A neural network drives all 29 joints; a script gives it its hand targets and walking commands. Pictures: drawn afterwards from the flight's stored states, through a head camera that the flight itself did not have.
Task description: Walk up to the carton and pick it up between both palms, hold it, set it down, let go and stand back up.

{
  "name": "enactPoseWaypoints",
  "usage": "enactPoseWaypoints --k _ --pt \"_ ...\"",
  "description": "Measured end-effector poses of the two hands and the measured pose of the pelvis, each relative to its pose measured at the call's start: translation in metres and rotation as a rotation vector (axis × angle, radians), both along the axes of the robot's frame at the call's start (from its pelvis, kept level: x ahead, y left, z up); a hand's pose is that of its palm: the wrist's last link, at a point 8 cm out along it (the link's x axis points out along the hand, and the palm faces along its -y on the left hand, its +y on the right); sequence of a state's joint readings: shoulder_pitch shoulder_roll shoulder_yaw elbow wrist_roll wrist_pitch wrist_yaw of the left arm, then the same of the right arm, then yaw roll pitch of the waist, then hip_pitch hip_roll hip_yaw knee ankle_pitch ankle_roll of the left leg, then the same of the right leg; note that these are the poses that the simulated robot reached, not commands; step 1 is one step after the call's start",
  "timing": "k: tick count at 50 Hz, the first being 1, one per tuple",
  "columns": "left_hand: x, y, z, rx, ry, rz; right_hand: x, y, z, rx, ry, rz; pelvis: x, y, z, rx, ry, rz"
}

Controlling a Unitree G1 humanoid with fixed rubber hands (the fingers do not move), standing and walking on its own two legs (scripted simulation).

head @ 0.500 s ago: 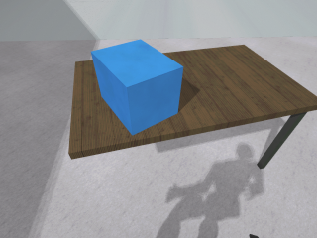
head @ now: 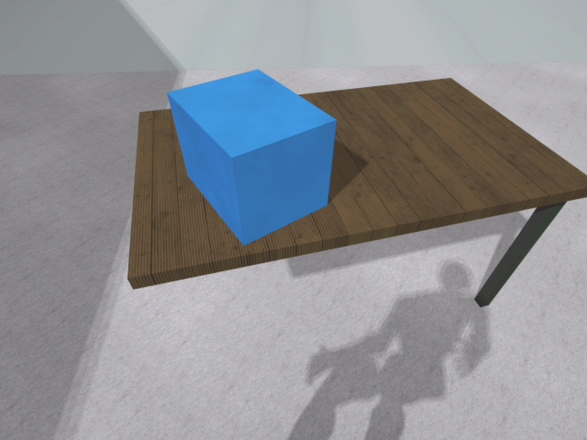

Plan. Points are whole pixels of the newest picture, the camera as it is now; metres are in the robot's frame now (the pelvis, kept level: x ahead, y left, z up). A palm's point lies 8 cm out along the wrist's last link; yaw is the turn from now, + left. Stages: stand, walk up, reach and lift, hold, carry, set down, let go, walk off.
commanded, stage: stand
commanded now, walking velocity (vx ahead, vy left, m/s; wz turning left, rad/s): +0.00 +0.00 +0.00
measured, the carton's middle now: (251, 151) +0.76 +0.09 +0.00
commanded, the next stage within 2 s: none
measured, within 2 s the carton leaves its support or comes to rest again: neither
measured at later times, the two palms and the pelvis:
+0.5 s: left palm out of the picture +0.07 +0.26 -0.12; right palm out of the picture +0.07 -0.28 -0.11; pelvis -0.01 +0.00 +0.01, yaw +0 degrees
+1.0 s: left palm out of the picture +0.06 +0.26 -0.11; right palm out of the picture +0.07 -0.28 -0.11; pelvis -0.01 +0.00 +0.01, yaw +0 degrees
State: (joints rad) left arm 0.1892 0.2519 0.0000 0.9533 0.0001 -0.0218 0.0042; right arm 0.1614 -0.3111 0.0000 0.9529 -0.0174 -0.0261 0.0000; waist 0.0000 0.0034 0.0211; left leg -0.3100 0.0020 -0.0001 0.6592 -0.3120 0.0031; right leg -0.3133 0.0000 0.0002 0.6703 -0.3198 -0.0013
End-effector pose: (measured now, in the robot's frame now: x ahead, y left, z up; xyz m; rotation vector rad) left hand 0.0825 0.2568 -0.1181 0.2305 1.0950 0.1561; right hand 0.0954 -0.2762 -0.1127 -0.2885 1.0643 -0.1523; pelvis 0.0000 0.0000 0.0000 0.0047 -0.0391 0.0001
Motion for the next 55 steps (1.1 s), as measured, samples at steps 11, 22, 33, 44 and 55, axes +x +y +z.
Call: enactPoseWaypoints --k 11,22,33,44,55 --pt "-0.009 -0.001 0.002 0.002 0.032 0.005 -0.011 -0.003 0.0 0.002 0.036 -0.008 -0.006 -0.002 0.005 0.002 0.01 0.0" --pt "-0.017 -0.001 0.002 0.002 0.067 0.011 -0.022 -0.004 -0.001 0.002 0.078 -0.018 -0.009 -0.002 0.008 0.003 0.02 0.0" --pt "-0.015 0.0 0.004 0.001 0.073 0.009 -0.024 -0.004 0.0 0.002 0.1 -0.022 -0.01 -0.002 0.011 0.003 0.032 0.0" --pt "-0.02 0.0 0.004 0.002 0.083 0.012 -0.023 -0.004 0.001 0.002 0.097 -0.021 -0.013 -0.002 0.012 0.003 0.032 0.0" --pt "-0.023 0.0 0.003 0.001 0.094 0.014 -0.03 -0.005 0.0 0.002 0.114 -0.026 -0.014 -0.002 0.012 0.003 0.034 0.0"
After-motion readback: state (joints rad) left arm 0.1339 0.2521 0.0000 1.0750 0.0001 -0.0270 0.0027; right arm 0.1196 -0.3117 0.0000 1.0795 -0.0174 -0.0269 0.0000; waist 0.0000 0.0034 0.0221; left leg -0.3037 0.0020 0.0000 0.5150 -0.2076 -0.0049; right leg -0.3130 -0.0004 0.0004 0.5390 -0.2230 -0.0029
